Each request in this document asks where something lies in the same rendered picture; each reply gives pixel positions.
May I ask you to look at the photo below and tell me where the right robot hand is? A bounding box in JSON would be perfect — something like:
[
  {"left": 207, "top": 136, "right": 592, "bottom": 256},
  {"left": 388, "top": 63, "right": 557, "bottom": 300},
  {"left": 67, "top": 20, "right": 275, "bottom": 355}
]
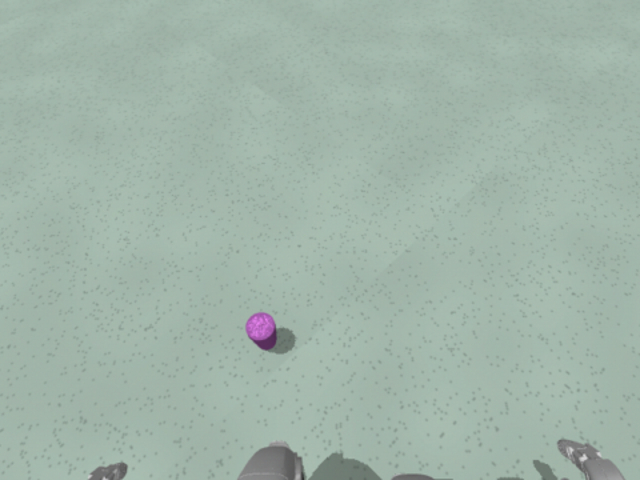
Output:
[{"left": 557, "top": 440, "right": 625, "bottom": 480}]

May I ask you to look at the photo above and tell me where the left robot hand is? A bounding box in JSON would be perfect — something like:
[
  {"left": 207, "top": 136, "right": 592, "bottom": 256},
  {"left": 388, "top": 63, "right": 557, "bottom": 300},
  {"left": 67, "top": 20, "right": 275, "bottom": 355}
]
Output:
[{"left": 88, "top": 463, "right": 128, "bottom": 480}]

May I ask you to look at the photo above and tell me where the cup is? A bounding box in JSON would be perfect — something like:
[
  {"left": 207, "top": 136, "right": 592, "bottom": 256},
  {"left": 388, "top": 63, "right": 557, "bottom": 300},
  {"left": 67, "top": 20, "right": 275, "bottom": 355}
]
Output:
[{"left": 246, "top": 312, "right": 277, "bottom": 350}]

